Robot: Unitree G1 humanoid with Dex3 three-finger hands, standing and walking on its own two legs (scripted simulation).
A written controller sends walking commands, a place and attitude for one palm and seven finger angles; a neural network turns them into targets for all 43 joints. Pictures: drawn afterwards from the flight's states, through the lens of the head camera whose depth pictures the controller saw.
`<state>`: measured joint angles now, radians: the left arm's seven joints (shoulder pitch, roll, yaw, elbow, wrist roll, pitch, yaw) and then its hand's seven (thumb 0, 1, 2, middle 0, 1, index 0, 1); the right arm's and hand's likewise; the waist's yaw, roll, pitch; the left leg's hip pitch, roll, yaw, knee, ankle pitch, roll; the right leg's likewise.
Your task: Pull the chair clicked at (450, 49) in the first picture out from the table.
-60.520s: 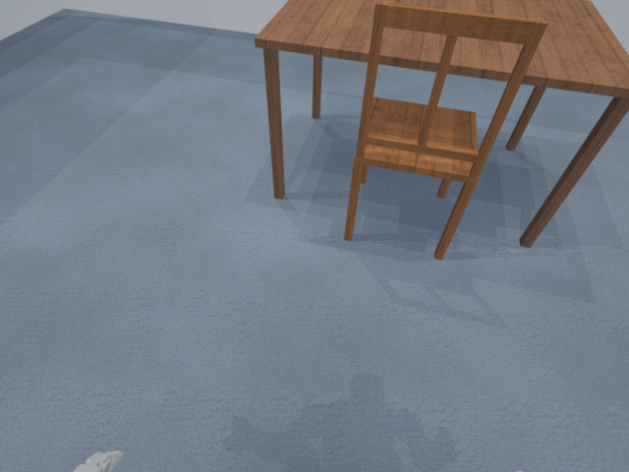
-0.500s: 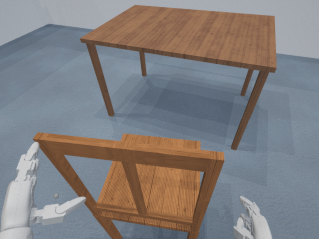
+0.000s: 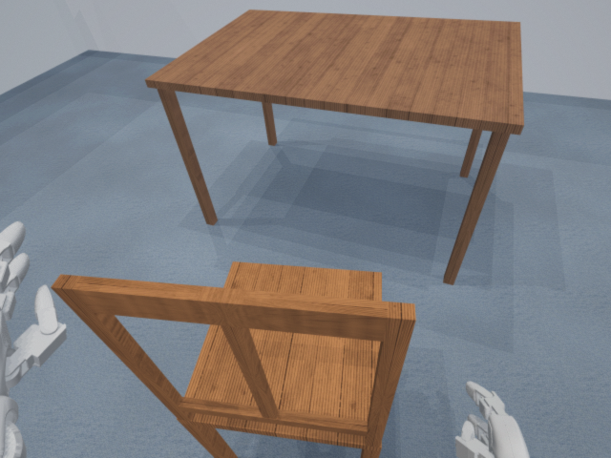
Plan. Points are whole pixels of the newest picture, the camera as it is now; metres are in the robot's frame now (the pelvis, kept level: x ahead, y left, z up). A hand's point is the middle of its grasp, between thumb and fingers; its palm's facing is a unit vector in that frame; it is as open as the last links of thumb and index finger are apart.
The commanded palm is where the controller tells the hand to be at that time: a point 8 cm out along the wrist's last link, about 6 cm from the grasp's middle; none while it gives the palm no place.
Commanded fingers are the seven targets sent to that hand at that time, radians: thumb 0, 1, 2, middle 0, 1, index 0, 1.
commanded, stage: draw the hand back to the body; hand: left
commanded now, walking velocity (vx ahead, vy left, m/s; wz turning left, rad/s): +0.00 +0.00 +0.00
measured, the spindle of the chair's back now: (255, 376) +0.25 +0.12 -0.08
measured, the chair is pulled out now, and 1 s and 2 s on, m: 0.66 0.66 0.66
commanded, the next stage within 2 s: step back with the hand held close in 0.20 s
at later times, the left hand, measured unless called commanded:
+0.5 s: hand (47, 331) +0.19 +0.27 +0.17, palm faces +0.45 -0.76 -0.47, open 7.4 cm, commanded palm +0.12 +0.30 +0.18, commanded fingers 0.00 0.90 0.90 -0.20 -0.30 -0.20 -0.30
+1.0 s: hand (4, 409) +0.12 +0.28 +0.16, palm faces +0.46 -0.76 -0.45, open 7.4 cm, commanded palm +0.06 +0.31 +0.18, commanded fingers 0.00 0.90 0.90 -0.20 -0.30 -0.20 -0.30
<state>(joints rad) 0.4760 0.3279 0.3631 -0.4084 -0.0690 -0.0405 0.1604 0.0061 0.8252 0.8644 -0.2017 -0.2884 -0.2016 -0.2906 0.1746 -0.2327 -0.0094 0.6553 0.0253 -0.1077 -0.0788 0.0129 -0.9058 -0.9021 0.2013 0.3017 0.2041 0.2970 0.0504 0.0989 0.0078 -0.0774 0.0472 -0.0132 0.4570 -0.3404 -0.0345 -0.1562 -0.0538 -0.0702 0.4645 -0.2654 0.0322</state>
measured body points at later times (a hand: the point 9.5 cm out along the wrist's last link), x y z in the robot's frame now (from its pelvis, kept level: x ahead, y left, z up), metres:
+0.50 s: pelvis -0.03 +0.01 +0.00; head -0.01 -0.02 +0.45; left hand +0.16 +0.31 +0.19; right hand +0.16 -0.23 -0.09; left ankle -0.06 +0.14 -0.74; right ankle -0.01 -0.14 -0.74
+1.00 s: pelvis -0.09 +0.01 -0.01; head -0.07 +0.01 +0.44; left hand +0.09 +0.31 +0.18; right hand +0.08 -0.23 -0.10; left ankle -0.06 +0.14 -0.74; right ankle -0.01 -0.14 -0.74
